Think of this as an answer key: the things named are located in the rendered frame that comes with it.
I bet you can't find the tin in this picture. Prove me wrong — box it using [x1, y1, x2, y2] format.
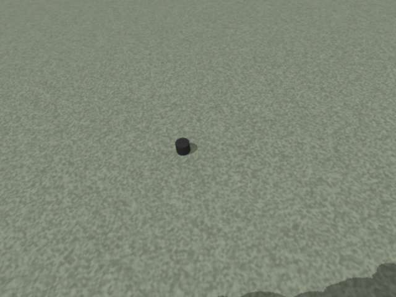
[175, 138, 191, 156]

